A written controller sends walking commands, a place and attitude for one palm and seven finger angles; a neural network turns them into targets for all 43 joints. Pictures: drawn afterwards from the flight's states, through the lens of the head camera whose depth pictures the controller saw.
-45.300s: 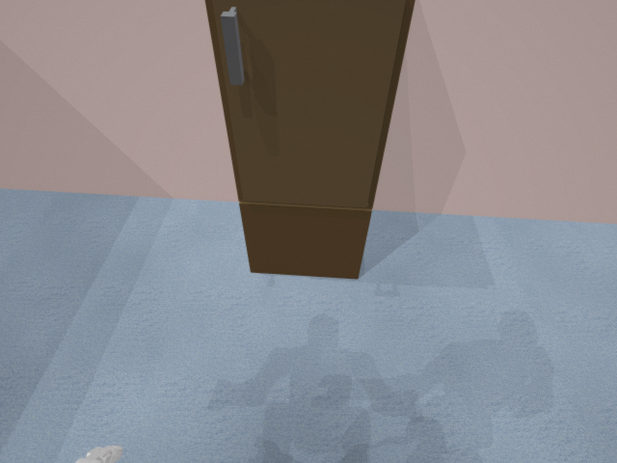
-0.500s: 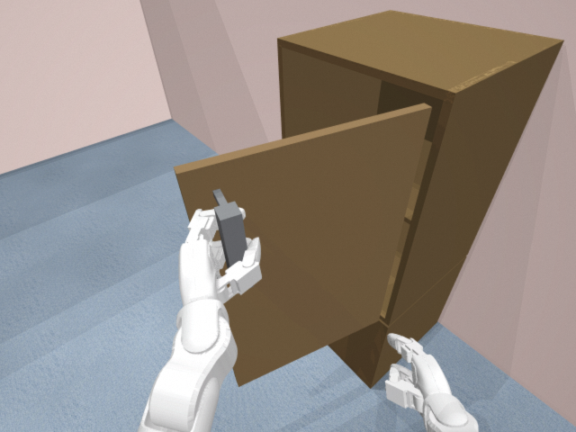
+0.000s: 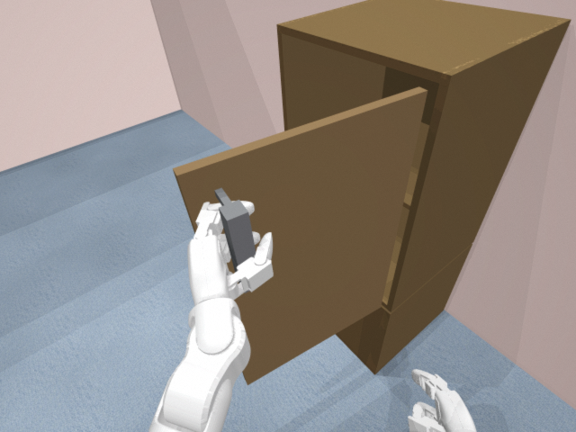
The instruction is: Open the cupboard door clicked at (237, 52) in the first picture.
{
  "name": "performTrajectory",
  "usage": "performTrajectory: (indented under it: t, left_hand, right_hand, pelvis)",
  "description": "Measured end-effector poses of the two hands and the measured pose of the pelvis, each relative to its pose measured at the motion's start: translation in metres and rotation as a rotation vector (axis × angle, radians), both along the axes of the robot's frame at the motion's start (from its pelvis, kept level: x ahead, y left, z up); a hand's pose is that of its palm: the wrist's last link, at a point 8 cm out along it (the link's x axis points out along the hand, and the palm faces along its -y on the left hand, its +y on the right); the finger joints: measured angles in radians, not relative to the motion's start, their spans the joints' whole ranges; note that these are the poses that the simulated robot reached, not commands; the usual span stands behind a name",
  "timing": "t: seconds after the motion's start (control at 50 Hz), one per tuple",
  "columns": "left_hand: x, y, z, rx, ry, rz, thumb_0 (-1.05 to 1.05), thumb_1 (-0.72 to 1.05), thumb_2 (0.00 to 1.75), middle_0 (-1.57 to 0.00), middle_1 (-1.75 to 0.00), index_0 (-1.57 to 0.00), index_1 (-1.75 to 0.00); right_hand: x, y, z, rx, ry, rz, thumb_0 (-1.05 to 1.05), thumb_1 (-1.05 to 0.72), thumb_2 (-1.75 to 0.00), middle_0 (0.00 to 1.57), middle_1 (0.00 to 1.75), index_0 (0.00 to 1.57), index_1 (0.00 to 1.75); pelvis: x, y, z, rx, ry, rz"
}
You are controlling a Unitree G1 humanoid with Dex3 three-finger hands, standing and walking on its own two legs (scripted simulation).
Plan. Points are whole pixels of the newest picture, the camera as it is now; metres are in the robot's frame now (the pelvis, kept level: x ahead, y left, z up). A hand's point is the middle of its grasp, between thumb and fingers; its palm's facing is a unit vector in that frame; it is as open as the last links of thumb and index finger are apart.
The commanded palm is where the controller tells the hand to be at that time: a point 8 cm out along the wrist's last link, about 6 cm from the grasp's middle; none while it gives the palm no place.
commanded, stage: open thumb and fingers to let go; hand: left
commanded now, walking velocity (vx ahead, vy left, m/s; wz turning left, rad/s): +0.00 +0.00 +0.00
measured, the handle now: (235, 239) +0.32 +0.10 +0.14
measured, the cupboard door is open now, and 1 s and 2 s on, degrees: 82 83 83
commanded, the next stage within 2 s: slide the hand sideways off the handle in 0.60 s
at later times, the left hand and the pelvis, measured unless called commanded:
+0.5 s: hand (247, 251) +0.29 +0.08 +0.16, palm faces +0.21 -0.98 +0.02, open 14.6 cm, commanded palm +0.24 +0.11 +0.15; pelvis +0.00 +0.04 +0.00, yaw -1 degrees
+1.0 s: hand (247, 284) +0.25 +0.07 +0.15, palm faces -0.19 -0.98 -0.02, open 16.1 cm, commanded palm +0.22 +0.11 +0.15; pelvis -0.01 +0.05 -0.01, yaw +0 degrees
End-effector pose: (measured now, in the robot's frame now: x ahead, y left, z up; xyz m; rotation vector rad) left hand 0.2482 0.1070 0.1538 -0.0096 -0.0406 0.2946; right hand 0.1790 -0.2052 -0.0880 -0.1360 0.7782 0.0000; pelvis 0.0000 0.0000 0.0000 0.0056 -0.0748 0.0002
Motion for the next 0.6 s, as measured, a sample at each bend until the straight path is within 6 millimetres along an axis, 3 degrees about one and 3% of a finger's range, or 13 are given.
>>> performTrajectory:
  t: [0.32,0.52,0.6]
  left_hand:
    - [0.007,0.012,0.0,0.001,0.0,-0.053,0.0,-0.31,0.38,-0.34,-1.19,-0.31,-1.19]
    - [0.015,0.017,0.0,-0.002,0.007,-0.09,-0.01,-0.48,0.31,-0.29,-0.86,-0.27,-0.86]
    - [0.014,0.019,-0.001,0.002,0.003,-0.106,-0.01,-0.49,0.31,-0.33,-0.78,-0.32,-0.75]
  right_hand:
    - [0.02,0.044,0.018,0.016,-0.068,0.046,0.02,-0.91,-0.9,0.19,0.3,0.2,0.3]
    - [0.012,0.066,0.012,0.035,-0.02,0.054,0.02,-0.91,-0.9,0.2,0.3,0.2,0.3]
    - [0.008,0.068,0.008,0.039,0.003,0.052,0.02,-0.91,-0.9,0.2,0.3,0.2,0.3]
  pelvis:
    - [-0.003,0.026,0.0,-0.013,-0.01,0.0]
    - [-0.001,0.043,-0.002,-0.017,-0.001,-0.015]
    - [-0.001,0.048,-0.004,-0.018,0.002,-0.018]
